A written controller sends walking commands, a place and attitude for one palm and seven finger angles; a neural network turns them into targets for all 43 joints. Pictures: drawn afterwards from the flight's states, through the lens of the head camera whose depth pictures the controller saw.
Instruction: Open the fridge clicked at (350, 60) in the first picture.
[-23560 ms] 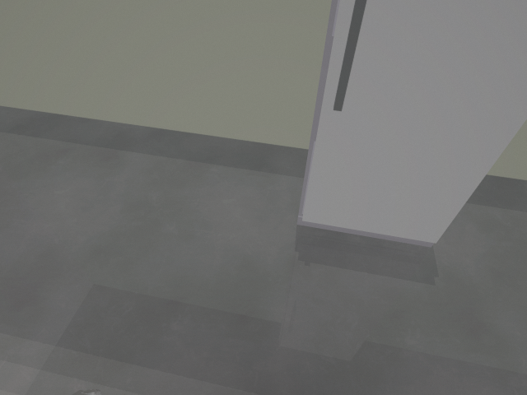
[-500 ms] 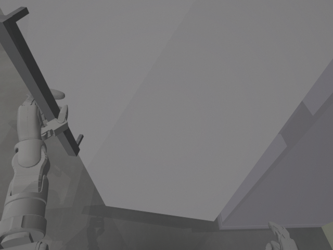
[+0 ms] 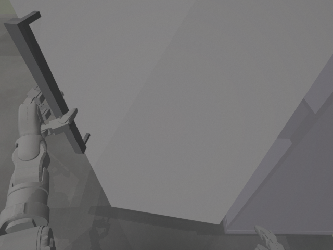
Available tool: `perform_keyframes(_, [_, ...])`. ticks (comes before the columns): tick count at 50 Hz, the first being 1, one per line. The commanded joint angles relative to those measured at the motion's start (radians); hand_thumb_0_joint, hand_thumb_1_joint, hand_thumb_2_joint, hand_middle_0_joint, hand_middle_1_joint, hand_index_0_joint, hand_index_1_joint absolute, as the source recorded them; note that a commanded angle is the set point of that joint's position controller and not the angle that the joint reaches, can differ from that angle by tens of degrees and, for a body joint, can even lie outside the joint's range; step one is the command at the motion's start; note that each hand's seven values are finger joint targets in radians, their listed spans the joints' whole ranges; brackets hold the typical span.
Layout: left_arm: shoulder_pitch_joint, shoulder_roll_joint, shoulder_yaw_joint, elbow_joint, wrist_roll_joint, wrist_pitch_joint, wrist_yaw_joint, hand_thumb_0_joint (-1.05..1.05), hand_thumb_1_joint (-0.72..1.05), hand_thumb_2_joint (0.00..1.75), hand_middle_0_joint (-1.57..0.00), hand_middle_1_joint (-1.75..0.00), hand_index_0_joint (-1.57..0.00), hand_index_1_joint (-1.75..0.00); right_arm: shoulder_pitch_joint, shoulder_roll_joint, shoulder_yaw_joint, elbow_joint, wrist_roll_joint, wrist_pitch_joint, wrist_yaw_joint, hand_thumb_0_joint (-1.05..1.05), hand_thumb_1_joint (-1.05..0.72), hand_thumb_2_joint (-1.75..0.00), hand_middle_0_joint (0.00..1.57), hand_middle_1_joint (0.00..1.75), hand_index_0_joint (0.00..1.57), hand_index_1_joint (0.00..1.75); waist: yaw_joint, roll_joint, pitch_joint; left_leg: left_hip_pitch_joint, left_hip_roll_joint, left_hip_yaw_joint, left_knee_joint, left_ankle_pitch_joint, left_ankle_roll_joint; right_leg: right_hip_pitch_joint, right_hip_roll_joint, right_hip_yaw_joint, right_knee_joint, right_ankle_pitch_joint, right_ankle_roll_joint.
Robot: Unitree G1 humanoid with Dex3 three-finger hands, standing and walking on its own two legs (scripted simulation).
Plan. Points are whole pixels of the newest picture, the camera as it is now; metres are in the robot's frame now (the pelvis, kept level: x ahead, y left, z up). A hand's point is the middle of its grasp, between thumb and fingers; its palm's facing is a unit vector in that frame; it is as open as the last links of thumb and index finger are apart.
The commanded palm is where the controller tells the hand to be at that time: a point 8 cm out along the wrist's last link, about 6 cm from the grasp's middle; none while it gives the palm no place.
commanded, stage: loosen the grip on the handle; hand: left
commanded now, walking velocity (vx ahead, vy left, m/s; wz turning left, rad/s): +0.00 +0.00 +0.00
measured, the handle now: (62, 98) +0.42 +0.28 +0.15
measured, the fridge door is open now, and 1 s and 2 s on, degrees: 82 81 81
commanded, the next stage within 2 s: slip the hand off the handle in 0.40 s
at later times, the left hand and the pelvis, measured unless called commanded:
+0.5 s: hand (64, 119) +0.39 +0.28 +0.11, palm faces +0.37 -0.90 -0.22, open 14.5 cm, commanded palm +0.35 +0.33 +0.11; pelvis +0.03 +0.01 -0.01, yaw -2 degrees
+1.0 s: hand (39, 117) +0.40 +0.35 +0.10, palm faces +0.41 -0.88 -0.24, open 14.7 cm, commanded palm +0.36 +0.38 +0.11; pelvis +0.06 +0.02 -0.02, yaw -1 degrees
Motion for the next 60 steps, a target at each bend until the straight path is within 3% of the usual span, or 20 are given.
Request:
perform_keyframes(1, [-0.318, 0.279, 0.006, -0.206, 0.031, -0.115, 0.042, 0.00, -0.31, 0.32, -0.45, -1.40, -0.45, -1.40, -0.054, -0.155, -0.038, -0.164, 0.017, -0.041, -0.017, 0.00, -0.90, -0.90, 0.20, 0.30, 0.20, 0.30, 0.015, 0.028, -0.177, 0.038, -0.036, -0.022, -0.056, -0.273, 0.030, -0.077, -0.001, 0.040, -0.102, -0.243, -0.002])
perform_keyframes(3, [-0.366, 0.267, -0.028, -0.210, 0.028, -0.121, 0.045, 0.00, -0.55, 0.20, -0.42, -1.37, -0.42, -1.37, -0.055, -0.157, -0.032, -0.170, 0.025, -0.041, -0.028, 0.00, -0.90, -0.90, 0.20, 0.30, 0.20, 0.30, 0.002, 0.028, -0.166, 0.020, -0.039, -0.024, -0.047, -0.308, 0.032, -0.090, -0.004, 0.053, -0.105, -0.287, -0.002])
perform_keyframes(7, [-0.391, 0.307, -0.003, -0.211, -0.003, -0.135, 0.047, 0.00, -0.55, 0.20, -0.37, -1.30, -0.37, -1.30, -0.045, -0.169, -0.034, -0.153, 0.029, -0.060, -0.052, 0.00, -0.90, -0.90, 0.20, 0.30, 0.20, 0.30, 0.010, 0.023, -0.186, -0.008, -0.045, -0.031, -0.022, -0.315, 0.033, -0.082, 0.000, 0.072, -0.103, -0.320, -0.008])
perform_keyframes(9, [-0.386, 0.274, -0.028, -0.231, -0.019, -0.139, 0.052, 0.00, -0.55, 0.20, -0.34, -1.27, -0.34, -1.27, -0.042, -0.160, -0.029, -0.152, 0.028, -0.069, -0.055, 0.00, -0.90, -0.90, 0.20, 0.30, 0.20, 0.30, 0.013, 0.017, -0.200, -0.013, -0.045, -0.040, -0.022, -0.310, 0.034, -0.072, 0.002, 0.070, -0.095, -0.299, -0.007])
perform_keyframes(10, [-0.372, 0.289, -0.014, -0.234, -0.021, -0.140, 0.058, 0.00, -0.55, 0.20, -0.33, -1.25, -0.33, -1.25, -0.048, -0.161, -0.029, -0.147, 0.028, -0.072, -0.058, 0.00, -0.90, -0.90, 0.20, 0.30, 0.20, 0.30, 0.017, 0.031, -0.191, -0.016, -0.046, -0.040, -0.021, -0.323, 0.033, -0.079, 0.001, 0.075, -0.101, -0.316, -0.006])
perform_keyframes(11, [-0.331, 0.412, 0.093, -0.215, -0.013, -0.140, 0.067, 0.00, -0.55, 0.20, -0.32, -1.23, -0.32, -1.23, -0.038, -0.171, -0.029, -0.142, 0.024, -0.068, -0.064, 0.00, -0.90, -0.90, 0.20, 0.30, 0.20, 0.30, 0.039, 0.029, -0.194, -0.051, -0.048, -0.040, -0.016, -0.315, 0.034, -0.053, -0.002, 0.087, -0.100, -0.331, -0.007])
perform_keyframes(12, [-0.312, 0.427, 0.106, -0.217, -0.007, -0.137, 0.076, 0.00, -0.55, 0.20, -0.30, -1.22, -0.30, -1.22, -0.043, -0.171, -0.024, -0.137, 0.020, -0.062, -0.068, 0.00, -0.90, -0.90, 0.20, 0.30, 0.20, 0.30, 0.040, 0.048, -0.192, -0.058, -0.051, -0.037, -0.009, -0.288, 0.037, -0.041, -0.002, 0.088, -0.095, -0.313, -0.006])
perform_keyframes(15, [-0.312, 0.312, 0.021, -0.299, -0.028, -0.145, 0.069, 0.00, -0.55, 0.20, -0.26, -1.17, -0.26, -1.17, -0.052, -0.152, -0.020, -0.152, 0.018, -0.078, -0.066, 0.00, -0.90, -0.90, 0.20, 0.30, 0.20, 0.30, 0.026, 0.068, -0.232, -0.018, -0.045, -0.048, -0.011, -0.283, 0.038, -0.051, 0.007, 0.075, -0.080, -0.272, -0.007])
perform_keyframes(22, [-0.141, 0.302, 0.066, -0.387, -0.051, -0.107, 0.056, 0.00, -0.55, 0.20, -0.25, -1.15, -0.25, -1.15, -0.025, -0.157, -0.028, -0.137, 0.006, -0.083, -0.067, 0.00, -0.90, -0.90, 0.20, 0.30, 0.20, 0.30, 0.037, 0.035, -0.273, 0.034, -0.032, -0.043, 0.038, -0.010, 0.037, -0.006, 0.021, 0.039, -0.019, 0.013, -0.009])
perform_keyframes(23, [-0.115, 0.253, 0.033, -0.418, -0.057, -0.098, 0.048, 0.00, -0.55, 0.20, -0.25, -1.15, -0.25, -1.15, -0.018, -0.150, -0.028, -0.146, 0.007, -0.083, -0.062, 0.00, -0.90, -0.90, 0.20, 0.30, 0.20, 0.30, 0.039, 0.045, -0.304, 0.052, -0.033, -0.041, 0.043, 0.041, 0.034, 0.004, 0.021, 0.029, -0.003, 0.066, -0.009])
perform_keyframes(24, [-0.116, 0.261, 0.041, -0.441, -0.061, -0.087, 0.045, 0.00, -0.55, 0.20, -0.25, -1.15, -0.25, -1.15, -0.017, -0.149, -0.031, -0.145, 0.009, -0.083, -0.061, 0.00, -0.90, -0.90, 0.20, 0.30, 0.20, 0.30, 0.038, 0.050, -0.309, 0.065, -0.029, -0.045, 0.046, 0.062, 0.029, -0.005, 0.023, 0.024, 0.003, 0.085, -0.008])
perform_keyframes(25, [-0.153, 0.351, 0.120, -0.340, -0.055, -0.072, 0.051, 0.00, -0.55, 0.20, -0.25, -1.15, -0.25, -1.15, 0.000, -0.160, -0.029, -0.116, 0.009, -0.071, -0.070, 0.00, -0.90, -0.90, 0.20, 0.30, 0.20, 0.30, 0.020, -0.001, -0.240, 0.019, -0.030, -0.050, 0.051, 0.038, 0.028, -0.037, 0.024, 0.023, 0.002, 0.071, -0.004])
perform_keyframes(26, [-0.162, 0.323, 0.100, -0.368, -0.057, -0.068, 0.045, 0.00, -0.55, 0.20, -0.25, -1.15, -0.25, -1.15, -0.007, -0.154, -0.027, -0.127, 0.007, -0.065, -0.069, 0.00, -0.90, -0.90, 0.20, 0.30, 0.20, 0.30, 0.021, 0.010, -0.249, 0.010, -0.036, -0.045, 0.056, 0.040, 0.029, -0.036, 0.021, 0.026, 0.005, 0.076, 0.000])
perform_keyframes(27, [-0.141, 0.361, 0.144, -0.368, -0.053, -0.064, 0.046, 0.00, -0.55, 0.20, -0.25, -1.15, -0.25, -1.15, -0.010, -0.155, -0.029, -0.125, 0.006, -0.058, -0.072, 0.00, -0.90, -0.90, 0.20, 0.30, 0.20, 0.30, 0.037, 0.026, -0.247, 0.011, -0.033, -0.046, 0.060, 0.059, 0.030, -0.025, 0.020, 0.027, 0.011, 0.091, -0.005])
perform_keyframes(30, [-0.120, 0.317, 0.109, -0.418, -0.060, -0.066, 0.013, 0.00, -0.55, 0.20, -0.25, -1.15, -0.25, -1.15, -0.003, -0.144, -0.033, -0.140, 0.006, -0.052, -0.067, 0.00, -0.90, -0.90, 0.20, 0.30, 0.20, 0.30, 0.037, 0.068, -0.329, 0.066, -0.035, -0.048, 0.078, 0.153, 0.018, -0.017, 0.025, 0.017, 0.039, 0.155, -0.010])
perform_keyframes(37, [-0.101, 0.318, 0.114, -0.465, -0.074, -0.075, -0.040, 0.00, -0.55, 0.20, -0.25, -1.15, -0.25, -1.15, 0.008, -0.147, -0.041, -0.138, 0.007, -0.042, -0.066, 0.00, -0.90, -0.90, 0.20, 0.30, 0.20, 0.30, 0.039, 0.107, -0.338, 0.117, -0.023, -0.072, 0.110, 0.298, -0.006, -0.049, 0.031, 0.006, 0.064, 0.201, -0.015])
perform_keyframes(42, [-0.153, 0.362, 0.141, -0.401, -0.080, -0.052, -0.062, 0.00, -0.55, 0.20, -0.25, -1.15, -0.25, -1.15, 0.006, -0.154, -0.036, -0.131, 0.014, -0.031, -0.079, 0.00, -0.90, -0.90, 0.20, 0.30, 0.20, 0.30, 0.027, 0.080, -0.279, 0.069, -0.029, -0.076, 0.100, 0.201, -0.002, -0.078, 0.031, 0.004, 0.051, 0.145, -0.015])
perform_keyframes(54, [-0.222, 0.465, 0.186, -0.280, -0.082, -0.092, -0.135, 0.00, -0.55, 0.20, -0.25, -1.15, -0.25, -1.15, 0.043, -0.168, -0.033, -0.131, 0.008, -0.012, -0.081, 0.00, -0.90, -0.90, 0.20, 0.30, 0.20, 0.30, 0.023, 0.121, -0.344, 0.051, -0.034, -0.090, 0.119, 0.178, 0.000, -0.102, 0.035, 0.003, 0.063, 0.106, -0.018])
perform_keyframes(57, [-0.076, 0.460, 0.219, -0.289, -0.101, -0.096, -0.149, 0.00, -0.55, 0.20, -0.25, -1.15, -0.25, -1.15, 0.041, -0.169, -0.040, -0.148, 0.009, -0.009, -0.074, 0.00, -0.90, -0.90, 0.20, 0.30, 0.20, 0.30, 0.059, 0.117, -0.353, 0.050, -0.030, -0.090, 0.115, 0.198, 0.000, -0.069, 0.039, -0.001, 0.062, 0.111, -0.023])
perform_keyframes(60, [-0.029, 0.441, 0.219, -0.339, -0.128, -0.087, -0.159, 0.00, -0.55, 0.20, -0.25, -1.15, -0.25, -1.15, 0.032, -0.165, -0.040, -0.166, 0.016, -0.009, -0.069, 0.00, -0.90, -0.90, 0.20, 0.30, 0.20, 0.30, 0.052, 0.094, -0.335, 0.034, -0.031, -0.086, 0.107, 0.157, 0.008, -0.081, 0.042, -0.002, 0.057, 0.094, -0.014])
